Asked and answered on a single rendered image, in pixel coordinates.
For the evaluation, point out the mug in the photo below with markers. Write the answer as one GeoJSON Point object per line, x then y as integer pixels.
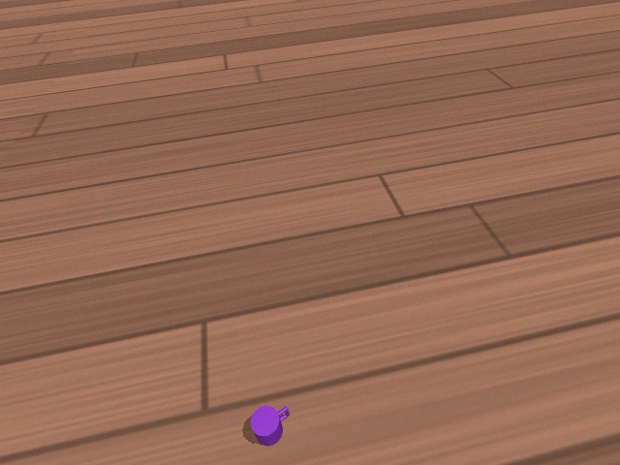
{"type": "Point", "coordinates": [267, 425]}

